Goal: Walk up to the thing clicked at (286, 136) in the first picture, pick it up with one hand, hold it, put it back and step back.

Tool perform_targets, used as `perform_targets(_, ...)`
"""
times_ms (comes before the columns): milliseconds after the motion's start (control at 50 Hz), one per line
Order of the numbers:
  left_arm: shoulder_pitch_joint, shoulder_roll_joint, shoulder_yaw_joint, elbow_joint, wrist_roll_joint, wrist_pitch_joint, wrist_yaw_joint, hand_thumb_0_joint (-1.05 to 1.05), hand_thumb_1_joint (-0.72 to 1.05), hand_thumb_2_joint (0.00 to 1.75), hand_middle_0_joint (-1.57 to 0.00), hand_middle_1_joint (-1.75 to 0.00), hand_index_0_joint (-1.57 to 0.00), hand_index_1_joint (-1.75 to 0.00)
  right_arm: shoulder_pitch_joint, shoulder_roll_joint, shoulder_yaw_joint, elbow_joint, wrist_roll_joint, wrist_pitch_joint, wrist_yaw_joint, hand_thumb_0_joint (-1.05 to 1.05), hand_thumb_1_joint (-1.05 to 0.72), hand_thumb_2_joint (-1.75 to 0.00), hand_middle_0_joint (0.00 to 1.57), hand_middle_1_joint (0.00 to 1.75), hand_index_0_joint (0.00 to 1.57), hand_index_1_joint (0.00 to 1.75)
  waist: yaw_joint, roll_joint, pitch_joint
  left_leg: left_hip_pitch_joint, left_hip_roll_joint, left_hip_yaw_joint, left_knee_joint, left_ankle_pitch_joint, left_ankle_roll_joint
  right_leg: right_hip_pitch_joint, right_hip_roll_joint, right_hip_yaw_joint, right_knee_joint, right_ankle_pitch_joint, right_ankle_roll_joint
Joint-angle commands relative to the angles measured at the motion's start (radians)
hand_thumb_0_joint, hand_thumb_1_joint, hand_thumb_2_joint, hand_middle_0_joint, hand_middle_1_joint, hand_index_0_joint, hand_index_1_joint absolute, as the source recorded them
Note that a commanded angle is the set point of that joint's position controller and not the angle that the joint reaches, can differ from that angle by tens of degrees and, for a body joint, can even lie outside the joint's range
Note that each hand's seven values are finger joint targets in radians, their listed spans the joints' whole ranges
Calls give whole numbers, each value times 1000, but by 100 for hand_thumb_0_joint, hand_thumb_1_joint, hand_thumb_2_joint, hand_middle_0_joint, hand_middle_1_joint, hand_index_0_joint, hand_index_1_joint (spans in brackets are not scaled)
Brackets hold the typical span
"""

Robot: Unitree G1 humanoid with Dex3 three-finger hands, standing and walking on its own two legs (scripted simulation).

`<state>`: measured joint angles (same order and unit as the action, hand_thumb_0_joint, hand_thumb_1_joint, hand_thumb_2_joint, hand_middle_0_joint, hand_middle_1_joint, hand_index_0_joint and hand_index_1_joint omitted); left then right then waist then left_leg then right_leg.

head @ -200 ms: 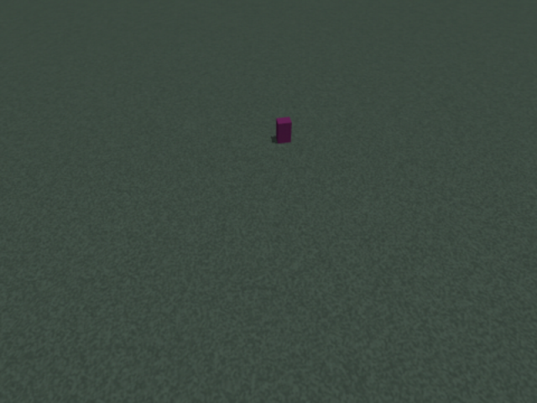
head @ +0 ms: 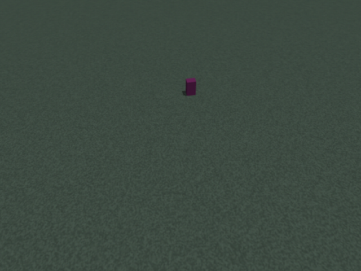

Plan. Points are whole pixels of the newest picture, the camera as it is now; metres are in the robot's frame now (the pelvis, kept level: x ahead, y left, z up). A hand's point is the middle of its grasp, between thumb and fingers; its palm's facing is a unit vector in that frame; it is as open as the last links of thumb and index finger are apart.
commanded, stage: stand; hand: left
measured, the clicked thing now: (190, 87) +1.67 -0.02 -0.71
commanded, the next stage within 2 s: walk up in 0.92 s
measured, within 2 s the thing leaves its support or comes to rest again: neither
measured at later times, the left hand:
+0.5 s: hand out of the picture +0.08 +0.25 -0.16, palm faces -0.02 -0.94 -0.34, open 7.4 cm
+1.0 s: hand out of the picture +0.09 +0.26 -0.15, palm faces -0.03 -0.94 -0.33, open 7.4 cm
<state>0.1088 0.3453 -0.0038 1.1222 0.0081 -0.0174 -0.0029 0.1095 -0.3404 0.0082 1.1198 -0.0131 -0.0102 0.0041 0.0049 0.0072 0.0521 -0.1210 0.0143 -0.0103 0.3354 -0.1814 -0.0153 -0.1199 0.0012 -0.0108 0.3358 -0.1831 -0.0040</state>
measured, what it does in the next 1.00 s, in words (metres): stands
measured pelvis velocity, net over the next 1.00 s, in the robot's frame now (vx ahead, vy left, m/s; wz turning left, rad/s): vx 0.02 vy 0.00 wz -0.03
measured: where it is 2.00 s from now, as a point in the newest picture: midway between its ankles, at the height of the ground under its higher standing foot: (208, 227)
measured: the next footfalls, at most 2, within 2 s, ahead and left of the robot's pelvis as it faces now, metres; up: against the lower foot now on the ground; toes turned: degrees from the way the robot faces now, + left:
right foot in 1.22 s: +0.17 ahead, -0.20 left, +0.00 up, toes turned -8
left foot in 1.62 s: +0.46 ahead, +0.04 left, +0.00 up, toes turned -1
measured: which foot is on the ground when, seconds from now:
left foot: down 0.00-1.00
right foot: down 0.00-1.00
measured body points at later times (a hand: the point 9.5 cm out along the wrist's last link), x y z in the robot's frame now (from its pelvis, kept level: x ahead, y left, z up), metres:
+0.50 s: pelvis +0.01 +0.00 +0.00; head +0.02 +0.00 +0.45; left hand +0.09 +0.30 -0.13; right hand +0.08 -0.30 -0.14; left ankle +0.00 +0.13 -0.75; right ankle +0.00 -0.12 -0.75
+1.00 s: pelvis +0.02 +0.00 +0.00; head +0.03 +0.00 +0.45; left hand +0.09 +0.31 -0.13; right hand +0.09 -0.30 -0.13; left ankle +0.00 +0.13 -0.74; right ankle +0.00 -0.11 -0.74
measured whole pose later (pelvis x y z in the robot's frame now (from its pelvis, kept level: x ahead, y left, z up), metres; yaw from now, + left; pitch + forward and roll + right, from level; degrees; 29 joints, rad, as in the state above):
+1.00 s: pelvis +0.02 +0.00 +0.00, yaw -1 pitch -1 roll +1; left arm 0.17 0.37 0.04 1.07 0.03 -0.02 -0.05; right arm 0.16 -0.35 -0.04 1.07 -0.04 -0.04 0.04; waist 0.01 -0.01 0.01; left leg -0.14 0.01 0.02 0.43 -0.36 0.03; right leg -0.18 0.00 0.02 0.48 -0.40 -0.03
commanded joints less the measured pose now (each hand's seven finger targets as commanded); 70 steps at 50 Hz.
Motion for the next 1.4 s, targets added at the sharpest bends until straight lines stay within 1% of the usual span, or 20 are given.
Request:
perform_targets(0, -43, 213, 40, -67, 1, -20, 12, 0, 90, 90, -20, -30, -20, -30, -32, -209, -44, -59, 5, -24, -12, 0, -90, -90, 20, 30, 20, 30, -9, -9, -90, 17, 112, -81, -48, 108, 37, 15, -134, 101, -60, 109, -27)
perform_targets(160, -41, 212, 39, -67, -2, -21, 12, 0, 90, 90, -20, -30, -20, -30, -31, -208, -42, -57, 5, -24, -13, 0, -90, -90, 20, 30, 20, 30, -5, -9, -103, 25, 114, -79, -45, 163, 36, 35, -135, 98, -50, 174, -26)
perform_targets(880, -35, 215, 42, -57, -2, -17, 14, 0, 90, 90, -20, -30, -20, -30, -29, -214, -44, -57, 5, -19, -16, 0, -90, -90, 20, 30, 20, 30, -7, -4, -79, 31, 114, -79, -59, 146, 35, 31, -134, 93, -64, 149, -21)
perform_targets(900, 28, 328, 118, -135, 26, -29, -23, 0, 90, 90, -20, -30, -20, -30, 40, -336, -119, -122, -21, -48, 6, 0, -90, -90, 20, 30, 20, 30, -12, -27, -201, 71, 102, -86, 44, -379, 109, 1, -84, 121, 28, -349, -60)
perform_targets(920, 9, 317, 120, -134, 35, -27, -37, 0, 90, 90, -20, -30, -20, -30, 51, -340, -131, -111, -31, -55, 16, 0, -90, -90, 20, 30, 20, 30, -24, -2, -131, 60, 117, -119, 45, -518, 127, -154, -99, 147, 78, -492, -73)
perform_targets(960, -91, 249, 115, -194, 35, -30, -56, 0, 90, 90, -20, -30, -20, -30, 109, -339, -149, -124, -30, -62, 25, 0, -90, -90, 20, 30, 20, 30, -70, 88, 13, 90, 228, -267, -64, -597, 191, -423, -59, 88, 252, -396, -60)
perform_targets(980, -142, 226, 110, -221, 35, -31, -61, 0, 90, 90, -20, -30, -20, -30, 153, -357, -164, -122, -32, -70, 24, 0, -90, -90, 20, 30, 20, 30, -104, 159, 75, 161, 343, -396, -171, -564, 249, -575, -27, 29, 421, -282, -33)
perform_targets(1000, -160, 239, 109, -246, 36, -37, -61, 0, 90, 90, -20, -30, -20, -30, 163, -378, -173, -141, -32, -80, 23, 0, -90, -90, 20, 30, 20, 30, -112, 130, 84, 194, 423, -468, -216, -517, 292, -642, -80, 93, 480, -315, -30)
perform_targets(1020, -148, 267, 111, -252, 35, -43, -66, 0, 90, 90, -20, -30, -20, -30, 153, -373, -170, -160, -27, -86, 23, 0, -90, -90, 20, 30, 20, 30, -94, 65, 74, 176, 419, -468, -223, -523, 299, -635, -110, 131, 523, -296, -24)
perform_targets(1080, -11, 268, 114, -235, 17, -43, -94, 0, 90, 90, -20, -30, -20, -30, -5, -375, -170, -226, -31, -88, 31, 0, -90, -90, 20, 30, 20, 30, 6, 172, 29, 76, 353, -262, -194, -441, 239, -438, -149, 103, 396, -263, -15)
perform_targets(1120, 28, 262, 124, -215, 22, -43, -101, 0, 90, 90, -20, -30, -20, -30, -17, -352, -162, -238, -37, -84, 40, 0, -90, -90, 20, 30, 20, 30, 17, 174, 8, -54, 252, -97, -139, -356, 191, -234, -90, 5, 322, -166, -4)
perform_targets(1160, 155, 264, 136, -178, 24, -45, -95, 0, 90, 90, -20, -30, -20, -30, -54, -339, -156, -252, -32, -72, 47, 0, -90, -90, 20, 30, 20, 30, 85, 93, -25, -181, 182, 25, 37, -313, 153, 21, -36, -87, 179, -27, 3)
perform_targets(1180, 270, 307, 157, -142, 27, -53, -82, 0, 90, 90, -20, -30, -20, -30, -31, -299, -142, -253, -31, -67, 47, 0, -90, -90, 20, 30, 20, 30, 136, -77, -91, -293, 120, 87, 290, -238, 124, 227, 11, -101, 180, -44, -1)
perform_targets(1200, 410, 387, 188, -123, 34, -60, -59, 0, 90, 90, -20, -30, -20, -30, 6, -226, -114, -265, -26, -66, 47, 0, -90, -90, 20, 30, 20, 30, 201, -337, -129, -482, 16, 149, 646, -314, 91, 369, -82, 106, 67, -301, -38)
perform_targets(1220, 402, 472, 191, -168, 32, -70, -49, 0, 90, 90, -20, -30, -20, -30, -10, -200, -100, -308, -5, -66, 46, 0, -90, -90, 20, 30, 20, 30, 177, -442, -108, -624, -75, 49, 821, -437, 45, 277, -354, 681, -220, -589, -157)
perform_targets(1240, 272, 475, 180, -214, 17, -69, -52, 0, 90, 90, -20, -30, -20, -30, -54, -300, -126, -296, -15, -61, 40, 0, -90, -90, 20, 30, 20, 30, 126, -202, -1, -598, 29, -77, 868, -335, 38, 111, -429, 775, -254, -693, -238)
perform_targets(1260, 192, 443, 174, -240, -1, -71, -50, 0, 90, 90, -20, -30, -20, -30, -12, -328, -129, -269, -2, -62, 45, 0, -90, -90, 20, 30, 20, 30, 81, -87, 34, -602, 66, -97, 869, -231, 43, 108, -384, 649, -224, -643, -233)
perform_targets(1300, 131, 375, 152, -258, 0, -78, -40, 0, 90, 90, -20, -30, -20, -30, 45, -310, -123, -234, -2, -64, 54, 0, -90, -90, 20, 30, 20, 30, 29, -73, 56, -533, 105, -85, 774, -149, 51, 22, -310, 447, -192, -459, -198)
perform_targets(1340, 131, 345, 138, -258, -7, -89, -42, 0, 90, 90, -20, -30, -20, -30, 110, -293, -124, -216, -4, -58, 71, 0, -90, -90, 20, 30, 20, 30, 8, -102, 66, -462, 118, -65, 685, -93, 38, -33, -253, 300, -192, -306, -186)
perform_targets(1380, 128, 345, 138, -278, -7, -95, -43, 0, 90, 90, -20, -30, -20, -30, 96, -285, -131, -241, -9, -52, 86, 0, -90, -90, 20, 30, 20, 30, 7, -126, 94, -440, 123, -35, 560, -80, 13, -84, -240, 229, -213, -298, -203)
